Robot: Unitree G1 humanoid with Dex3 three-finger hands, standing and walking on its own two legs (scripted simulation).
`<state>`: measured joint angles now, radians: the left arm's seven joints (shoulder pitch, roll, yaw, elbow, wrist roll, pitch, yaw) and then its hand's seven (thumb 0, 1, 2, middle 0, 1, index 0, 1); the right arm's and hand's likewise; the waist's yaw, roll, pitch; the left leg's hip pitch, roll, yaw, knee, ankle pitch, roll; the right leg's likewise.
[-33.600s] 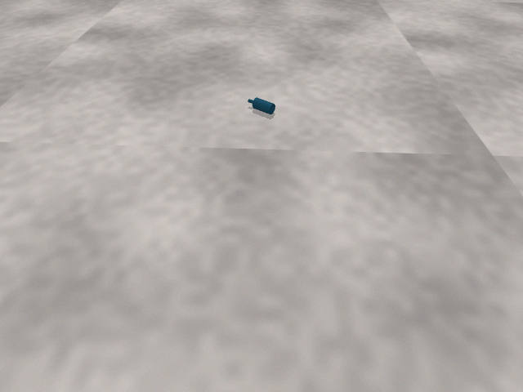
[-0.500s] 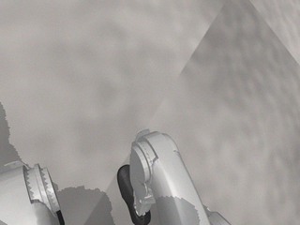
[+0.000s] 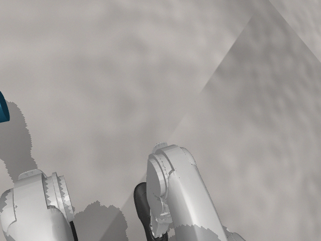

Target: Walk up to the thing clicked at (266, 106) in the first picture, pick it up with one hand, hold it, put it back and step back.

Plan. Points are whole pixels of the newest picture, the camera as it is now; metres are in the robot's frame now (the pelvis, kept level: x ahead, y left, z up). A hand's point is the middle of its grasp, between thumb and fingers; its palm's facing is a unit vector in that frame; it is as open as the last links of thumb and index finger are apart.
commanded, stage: withdraw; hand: left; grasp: from above
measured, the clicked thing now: out of the picture +0.45 +0.38 -0.27
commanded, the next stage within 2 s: home in 0.70 s
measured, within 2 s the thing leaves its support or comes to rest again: neither
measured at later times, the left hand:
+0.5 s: hand out of the picture +0.42 +0.34 -0.08, palm faces -0.49 -0.13 -0.86, open 14.0 cm
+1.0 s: hand out of the picture +0.44 +0.36 -0.08, palm faces -0.36 -0.14 -0.92, open 12.9 cm
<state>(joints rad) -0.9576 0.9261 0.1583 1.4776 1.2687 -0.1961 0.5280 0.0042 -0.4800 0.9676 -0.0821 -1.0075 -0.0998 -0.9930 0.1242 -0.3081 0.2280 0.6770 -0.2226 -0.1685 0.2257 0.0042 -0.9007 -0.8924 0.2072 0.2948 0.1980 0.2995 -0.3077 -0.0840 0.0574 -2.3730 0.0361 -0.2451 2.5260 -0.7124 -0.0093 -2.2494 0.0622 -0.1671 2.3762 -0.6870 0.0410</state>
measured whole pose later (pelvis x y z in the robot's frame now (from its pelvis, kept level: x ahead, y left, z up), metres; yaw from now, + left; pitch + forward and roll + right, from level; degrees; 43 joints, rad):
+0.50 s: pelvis -0.01 -0.01 +0.06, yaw +6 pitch +33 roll -8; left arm -0.96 0.75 0.00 1.31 1.17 -0.19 0.17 0.00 -0.49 1.00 -0.08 -1.00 -0.09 -1.00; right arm 0.16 -0.32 0.10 0.65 -0.09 0.01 0.11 0.00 -0.90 -0.89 0.21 0.29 0.20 0.30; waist -0.22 -0.01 -0.06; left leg -2.23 0.03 -0.14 2.27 -0.64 0.00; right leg -2.13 0.03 -0.09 2.20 -0.65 0.02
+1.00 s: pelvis -0.01 +0.00 +0.05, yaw +6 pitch +36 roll -9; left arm -0.92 0.75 0.09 1.22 1.14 -0.13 0.25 0.00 -0.26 0.93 -0.20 -0.78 -0.19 -0.79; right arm 0.21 -0.23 0.09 0.68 -0.10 0.00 0.12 0.01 -0.89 -0.89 0.21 0.29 0.20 0.30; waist -0.22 0.03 -0.08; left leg -2.29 0.02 -0.12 2.32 -0.67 0.02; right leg -2.19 0.02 -0.08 2.24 -0.69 0.04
